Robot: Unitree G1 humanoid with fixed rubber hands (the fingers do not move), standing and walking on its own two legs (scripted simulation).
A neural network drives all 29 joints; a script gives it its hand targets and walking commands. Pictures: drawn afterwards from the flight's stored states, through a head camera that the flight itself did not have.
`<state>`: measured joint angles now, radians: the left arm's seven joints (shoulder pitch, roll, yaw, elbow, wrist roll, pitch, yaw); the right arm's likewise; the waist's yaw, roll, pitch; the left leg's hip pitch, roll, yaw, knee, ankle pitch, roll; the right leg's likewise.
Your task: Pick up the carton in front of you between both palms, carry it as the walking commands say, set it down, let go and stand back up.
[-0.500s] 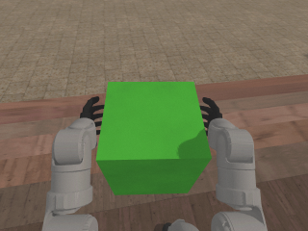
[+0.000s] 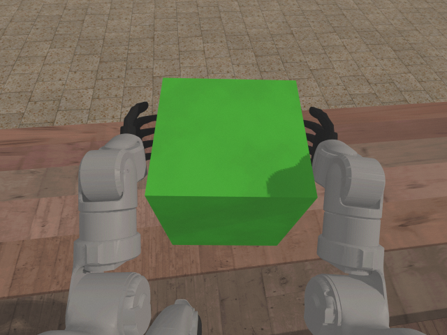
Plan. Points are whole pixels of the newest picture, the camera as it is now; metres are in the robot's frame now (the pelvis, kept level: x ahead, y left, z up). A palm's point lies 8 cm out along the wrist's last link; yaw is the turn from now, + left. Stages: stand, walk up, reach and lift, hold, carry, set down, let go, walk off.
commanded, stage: carry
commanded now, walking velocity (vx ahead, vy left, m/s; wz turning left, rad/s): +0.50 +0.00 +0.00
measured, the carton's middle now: (227, 172) +0.38 +0.01 +0.05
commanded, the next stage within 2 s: none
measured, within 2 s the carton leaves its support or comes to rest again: neither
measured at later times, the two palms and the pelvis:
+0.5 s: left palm (161, 47) +0.80 +0.21 +0.01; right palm (268, 47) +0.82 -0.09 +0.02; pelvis +0.44 +0.05 -0.19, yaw +1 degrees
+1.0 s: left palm (170, 44) +1.15 +0.26 -0.20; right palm (242, 52) +1.14 -0.04 -0.21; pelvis +0.79 +0.11 -0.30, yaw +0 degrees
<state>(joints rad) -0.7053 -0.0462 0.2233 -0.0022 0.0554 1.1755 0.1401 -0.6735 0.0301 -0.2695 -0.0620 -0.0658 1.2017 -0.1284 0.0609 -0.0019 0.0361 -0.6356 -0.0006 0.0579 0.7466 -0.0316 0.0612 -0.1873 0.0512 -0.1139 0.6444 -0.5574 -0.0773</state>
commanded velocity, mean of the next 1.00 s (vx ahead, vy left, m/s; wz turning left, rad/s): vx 0.50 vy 0.00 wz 0.00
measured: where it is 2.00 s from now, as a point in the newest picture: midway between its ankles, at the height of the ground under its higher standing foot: (209, 150)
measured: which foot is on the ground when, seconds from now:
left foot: up 0.00-0.00, down 0.02-0.40, up 0.42-0.90, down 0.92-1.00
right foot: down 0.00-0.12, up 0.14-0.44, down 0.46-0.94, up 0.96-1.00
